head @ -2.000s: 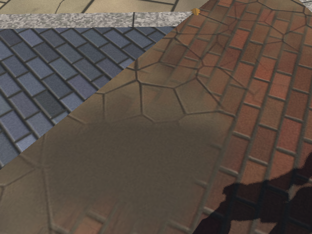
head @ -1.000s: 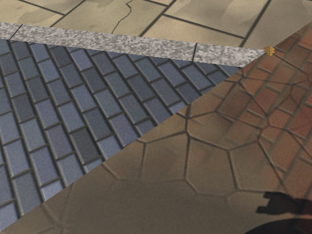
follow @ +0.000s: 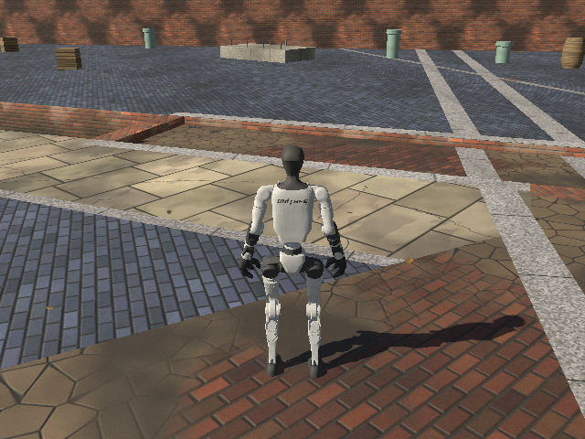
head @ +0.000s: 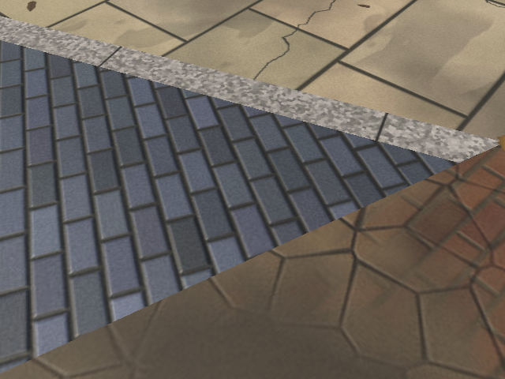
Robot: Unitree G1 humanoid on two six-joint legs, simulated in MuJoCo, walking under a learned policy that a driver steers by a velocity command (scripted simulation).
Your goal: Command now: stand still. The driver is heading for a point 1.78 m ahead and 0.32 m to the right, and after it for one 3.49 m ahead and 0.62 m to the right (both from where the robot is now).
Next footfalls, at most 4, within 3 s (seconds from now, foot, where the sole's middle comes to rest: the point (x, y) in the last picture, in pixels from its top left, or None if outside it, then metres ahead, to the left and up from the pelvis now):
1.34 right None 0.21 -0.11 -0.77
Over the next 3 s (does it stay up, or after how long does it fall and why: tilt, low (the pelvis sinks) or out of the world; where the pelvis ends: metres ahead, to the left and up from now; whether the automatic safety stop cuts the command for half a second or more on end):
stays up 0.32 -0.04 0.00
